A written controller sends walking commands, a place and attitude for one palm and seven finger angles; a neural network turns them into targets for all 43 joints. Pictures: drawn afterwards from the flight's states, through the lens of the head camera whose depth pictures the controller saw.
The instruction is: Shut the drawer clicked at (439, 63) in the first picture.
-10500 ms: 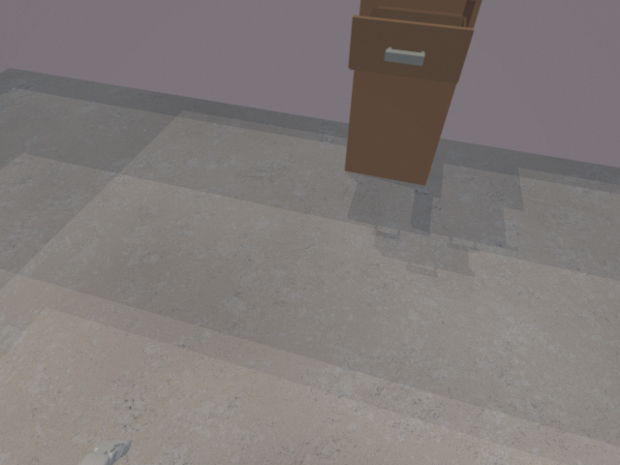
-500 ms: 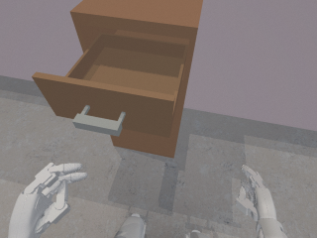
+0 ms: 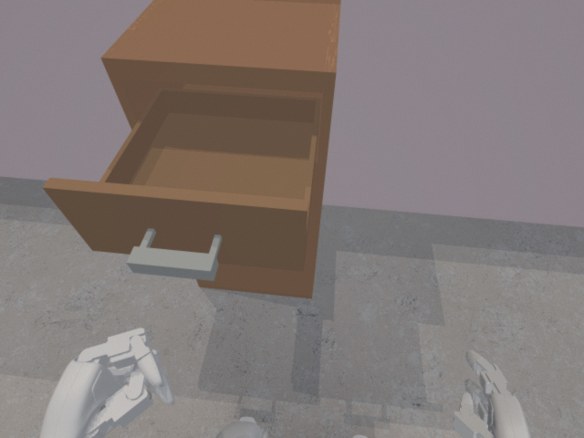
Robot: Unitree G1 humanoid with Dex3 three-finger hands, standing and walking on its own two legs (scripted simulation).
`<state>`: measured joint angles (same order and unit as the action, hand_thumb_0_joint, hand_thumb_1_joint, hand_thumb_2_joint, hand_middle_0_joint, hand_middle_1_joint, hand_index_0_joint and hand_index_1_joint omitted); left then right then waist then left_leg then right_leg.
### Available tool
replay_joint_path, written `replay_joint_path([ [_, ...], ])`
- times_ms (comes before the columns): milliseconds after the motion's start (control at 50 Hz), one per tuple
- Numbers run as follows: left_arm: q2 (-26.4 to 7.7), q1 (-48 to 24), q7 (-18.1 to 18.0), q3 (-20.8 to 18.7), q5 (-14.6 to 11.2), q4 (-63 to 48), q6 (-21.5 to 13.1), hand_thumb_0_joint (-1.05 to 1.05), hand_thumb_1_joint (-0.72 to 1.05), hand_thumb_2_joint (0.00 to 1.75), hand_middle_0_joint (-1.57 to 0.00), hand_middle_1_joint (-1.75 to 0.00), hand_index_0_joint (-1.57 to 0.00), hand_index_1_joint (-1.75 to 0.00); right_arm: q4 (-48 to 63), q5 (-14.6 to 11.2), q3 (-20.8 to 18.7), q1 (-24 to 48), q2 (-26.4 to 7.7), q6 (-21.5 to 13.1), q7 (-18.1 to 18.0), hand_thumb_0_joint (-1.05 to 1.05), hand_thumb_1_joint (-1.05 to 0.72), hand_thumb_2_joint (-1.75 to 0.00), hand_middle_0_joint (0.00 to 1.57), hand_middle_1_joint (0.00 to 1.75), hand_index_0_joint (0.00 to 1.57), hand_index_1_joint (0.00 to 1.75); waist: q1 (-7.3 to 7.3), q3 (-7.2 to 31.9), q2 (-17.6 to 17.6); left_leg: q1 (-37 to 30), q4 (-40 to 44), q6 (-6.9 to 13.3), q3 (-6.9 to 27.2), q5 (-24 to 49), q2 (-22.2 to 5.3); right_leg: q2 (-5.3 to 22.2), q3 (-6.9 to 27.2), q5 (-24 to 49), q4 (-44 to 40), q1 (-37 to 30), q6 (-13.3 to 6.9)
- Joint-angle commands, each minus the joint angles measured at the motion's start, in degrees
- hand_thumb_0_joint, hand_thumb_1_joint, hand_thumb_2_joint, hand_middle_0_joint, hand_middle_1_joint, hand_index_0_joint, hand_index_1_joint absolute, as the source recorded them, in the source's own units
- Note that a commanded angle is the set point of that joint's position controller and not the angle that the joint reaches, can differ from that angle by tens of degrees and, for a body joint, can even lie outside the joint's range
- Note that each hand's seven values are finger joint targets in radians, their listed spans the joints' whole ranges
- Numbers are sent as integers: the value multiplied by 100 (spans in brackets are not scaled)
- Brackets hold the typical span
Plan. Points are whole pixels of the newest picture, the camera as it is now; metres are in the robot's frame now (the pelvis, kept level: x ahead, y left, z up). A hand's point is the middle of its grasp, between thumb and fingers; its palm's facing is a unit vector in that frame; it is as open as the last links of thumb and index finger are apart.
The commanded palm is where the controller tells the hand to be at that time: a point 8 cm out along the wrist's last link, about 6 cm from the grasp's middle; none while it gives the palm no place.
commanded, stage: raise the hand and make a fist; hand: left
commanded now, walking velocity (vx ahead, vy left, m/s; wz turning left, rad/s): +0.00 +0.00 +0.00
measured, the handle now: (178, 250) +0.37 +0.20 +0.03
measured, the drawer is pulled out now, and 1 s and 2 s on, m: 0.28 0.28 0.28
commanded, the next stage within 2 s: bring the fist close to the handle in 0.84 s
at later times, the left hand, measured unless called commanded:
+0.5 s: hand (124, 373) +0.17 +0.17 +0.13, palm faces +0.00 -1.00 -0.08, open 3.2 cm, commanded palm +0.13 +0.22 +0.13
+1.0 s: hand (148, 377) +0.17 +0.15 +0.12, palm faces -0.01 -0.99 -0.11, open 3.2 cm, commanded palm +0.14 +0.21 +0.12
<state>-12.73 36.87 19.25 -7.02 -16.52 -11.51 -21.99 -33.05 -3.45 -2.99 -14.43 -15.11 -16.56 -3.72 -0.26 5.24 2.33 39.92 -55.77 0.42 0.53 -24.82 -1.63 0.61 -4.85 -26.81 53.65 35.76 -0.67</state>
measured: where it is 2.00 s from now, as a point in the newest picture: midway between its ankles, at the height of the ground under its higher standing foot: outside the picture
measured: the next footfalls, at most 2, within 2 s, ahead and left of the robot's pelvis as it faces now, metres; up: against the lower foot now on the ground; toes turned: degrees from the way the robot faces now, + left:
none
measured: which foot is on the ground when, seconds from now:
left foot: down 0.00-1.00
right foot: down 0.00-1.00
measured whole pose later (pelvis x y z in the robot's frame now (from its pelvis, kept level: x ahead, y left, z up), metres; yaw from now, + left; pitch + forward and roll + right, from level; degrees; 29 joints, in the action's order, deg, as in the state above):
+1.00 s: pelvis +0.01 -0.02 +0.02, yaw +0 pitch +4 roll -1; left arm -13.7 37.9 13.2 -6.8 -14.4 -20.8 -11.7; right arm -30.8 -3.5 0.8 -14.7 -13.2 -15.5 -3.3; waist -1.2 6.1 3.7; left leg 30.0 -48.9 -0.8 0.9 -23.0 -2.0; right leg 0.0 -5.2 -25.4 47.5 26.3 -1.7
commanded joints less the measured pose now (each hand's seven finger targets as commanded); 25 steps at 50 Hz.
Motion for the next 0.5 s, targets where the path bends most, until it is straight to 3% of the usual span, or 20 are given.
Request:
replay_joint_path([
  [0,-749,-311,-447,-657,-38,-1830,-325,0,90,90,-128,-147,-128,-147,1062,24,-56,504,-398,-371,-12,0,-90,-90,20,30,20,30,-60,966,93,-1141,1060,157,174,850,120,-117,97,556,-962,-314,-38],
  [40,-480,-132,-661,-454,11,-1955,-177,0,90,90,-132,-151,-132,-151,1180,21,-9,561,-341,-302,53,0,-90,-90,20,30,20,30,-116,913,292,-1251,1172,120,199,995,101,-126,-50,775,-871,-375,-57],
  [80,-351,-1,-796,-273,141,-1903,74,0,90,90,-136,-156,-136,-156,1228,25,25,624,-344,-223,121,0,-90,-90,20,30,20,30,-117,896,230,-1335,1230,112,238,1223,56,-133,-108,981,-862,-459,-52],
  [100,-103,103,-776,85,193,-1954,220,0,90,90,-138,-158,-138,-158,1309,22,49,586,-338,-187,157,0,-90,-90,20,30,20,30,-68,792,230,-1374,1263,104,236,1245,38,-132,-137,1022,-872,-399,-32],
  [160,-207,87,-715,291,353,-2069,684,0,90,90,-140,-160,-140,-160,1421,23,94,628,-384,-92,197,0,-90,-90,20,30,20,30,-14,506,173,-1288,1351,107,255,1171,22,-116,-127,1057,-988,-473,-17],
  [180,-249,185,-713,300,446,-2008,827,0,90,90,-140,-160,-140,-160,1422,30,106,679,-388,-38,203,0,-90,-90,20,30,20,30,-7,408,-104,-1265,1372,133,279,1211,7,-129,-129,1103,-1023,-511,-12],
  [220,-267,186,-694,416,514,-2446,977,0,90,90,-140,-160,-140,-160,1576,32,132,632,-375,22,217,0,-90,-90,20,30,20,30,-39,464,-1,-1343,1398,127,272,1314,13,-115,-141,1164,-1004,-565,-11],
  [320,-366,110,-1012,174,474,-3125,940,0,90,90,-140,-160,-140,-160,1646,64,219,597,-274,100,235,0,-90,-90,20,30,20,30,-123,503,149,-1529,1535,46,374,1230,-36,-167,-213,912,-975,-570,-48],
  [420,-309,4,-1127,217,439,-3161,818,0,90,90,-140,-160,-140,-160,1581,53,257,560,-302,73,231,0,-90,-90,20,30,20,30,-28,355,177,-1478,1559,52,349,824,-27,-167,-182,677,-1090,-520,-40],
  [480,-161,256,-978,314,440,-2607,949,0,90,90,-140,-160,-140,-160,1524,31,245,635,-371,56,207,0,-90,-90,20,30,20,30,-7,163,-133,-1288,1577,82,334,578,7,-162,-154,545,-1236,-548,-27],
])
